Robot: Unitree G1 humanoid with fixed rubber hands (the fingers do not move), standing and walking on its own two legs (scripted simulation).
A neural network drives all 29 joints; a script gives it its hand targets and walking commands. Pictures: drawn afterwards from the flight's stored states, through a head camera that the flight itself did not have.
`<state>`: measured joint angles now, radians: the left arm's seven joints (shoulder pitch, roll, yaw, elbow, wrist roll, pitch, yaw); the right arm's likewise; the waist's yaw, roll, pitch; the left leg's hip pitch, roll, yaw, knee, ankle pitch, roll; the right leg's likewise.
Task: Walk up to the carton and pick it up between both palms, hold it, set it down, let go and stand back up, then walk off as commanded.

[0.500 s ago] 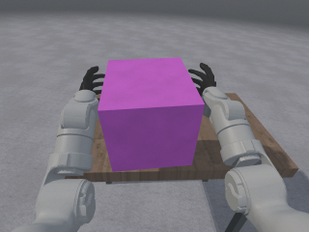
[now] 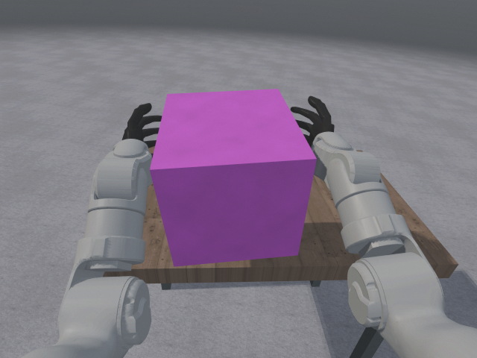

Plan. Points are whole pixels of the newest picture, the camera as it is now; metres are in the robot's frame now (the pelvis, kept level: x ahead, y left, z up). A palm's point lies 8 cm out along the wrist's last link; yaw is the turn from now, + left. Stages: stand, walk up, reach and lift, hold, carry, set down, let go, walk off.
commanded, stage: hold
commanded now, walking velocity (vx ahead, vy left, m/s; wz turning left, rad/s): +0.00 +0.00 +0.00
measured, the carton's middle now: (229, 171) +0.38 +0.03 +0.21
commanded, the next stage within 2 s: none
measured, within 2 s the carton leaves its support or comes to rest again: neither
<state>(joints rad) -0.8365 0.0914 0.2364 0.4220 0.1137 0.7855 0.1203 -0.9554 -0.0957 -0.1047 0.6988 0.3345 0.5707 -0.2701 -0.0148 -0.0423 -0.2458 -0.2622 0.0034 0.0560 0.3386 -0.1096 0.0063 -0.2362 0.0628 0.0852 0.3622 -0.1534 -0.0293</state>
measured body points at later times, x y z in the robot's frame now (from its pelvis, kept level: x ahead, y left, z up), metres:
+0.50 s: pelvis +0.00 +0.00 +0.00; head -0.08 +0.00 +0.44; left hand +0.38 +0.16 +0.27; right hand +0.39 -0.13 +0.27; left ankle +0.04 +0.11 -0.75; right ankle +0.02 -0.10 -0.75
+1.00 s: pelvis +0.00 +0.00 +0.00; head -0.08 +0.02 +0.44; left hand +0.38 +0.17 +0.26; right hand +0.39 -0.12 +0.28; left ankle +0.04 +0.11 -0.75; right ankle +0.02 -0.10 -0.75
